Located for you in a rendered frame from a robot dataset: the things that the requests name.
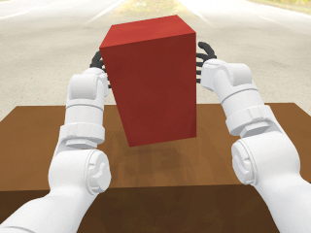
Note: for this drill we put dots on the right robot upper arm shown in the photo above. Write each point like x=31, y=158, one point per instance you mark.
x=269, y=163

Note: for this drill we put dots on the pedestal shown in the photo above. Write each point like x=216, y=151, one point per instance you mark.
x=180, y=186

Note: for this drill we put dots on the left robot upper arm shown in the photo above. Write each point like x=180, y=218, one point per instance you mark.
x=76, y=177

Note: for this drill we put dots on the carton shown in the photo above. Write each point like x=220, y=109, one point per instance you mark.
x=151, y=67

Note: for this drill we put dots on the left robot forearm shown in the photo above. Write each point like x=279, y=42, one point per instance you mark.
x=83, y=125

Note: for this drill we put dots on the left robot hand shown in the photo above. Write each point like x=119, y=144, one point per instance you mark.
x=97, y=63

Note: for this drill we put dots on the right robot forearm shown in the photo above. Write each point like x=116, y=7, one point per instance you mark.
x=246, y=114

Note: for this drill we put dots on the right robot hand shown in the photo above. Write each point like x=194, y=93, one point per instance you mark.
x=205, y=57

